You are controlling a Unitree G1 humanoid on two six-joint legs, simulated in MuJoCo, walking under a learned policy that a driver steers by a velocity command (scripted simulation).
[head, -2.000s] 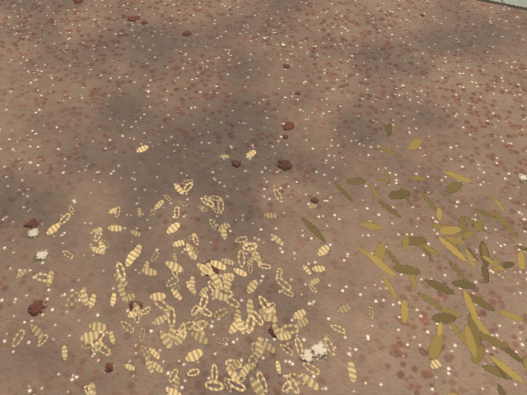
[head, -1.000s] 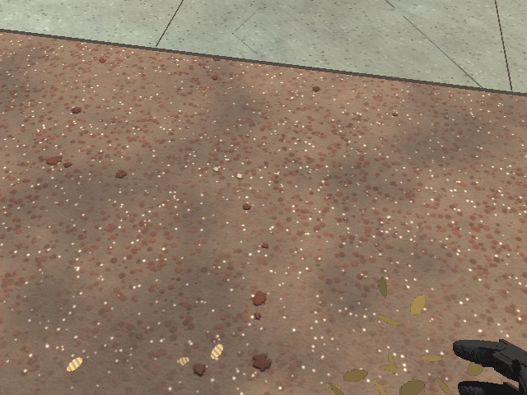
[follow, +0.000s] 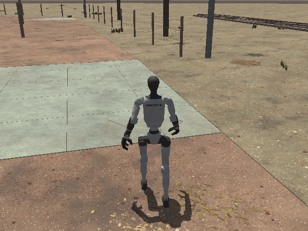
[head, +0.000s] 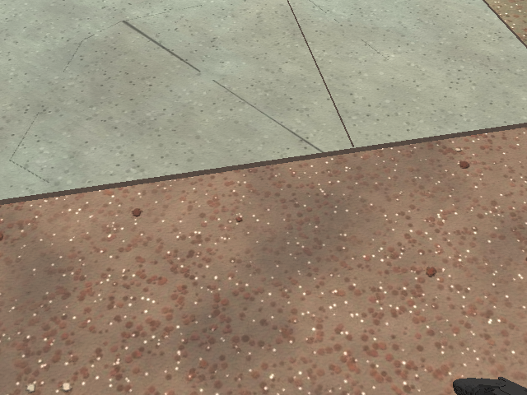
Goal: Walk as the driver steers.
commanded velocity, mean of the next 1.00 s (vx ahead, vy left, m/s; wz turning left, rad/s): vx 0.50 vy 0.00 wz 0.24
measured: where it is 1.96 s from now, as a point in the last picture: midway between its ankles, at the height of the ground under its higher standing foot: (268, 306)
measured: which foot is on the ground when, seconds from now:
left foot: down 0.00-0.52, up 0.54-1.00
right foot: down 0.00-0.02, up 0.04-0.50, down 0.52-1.00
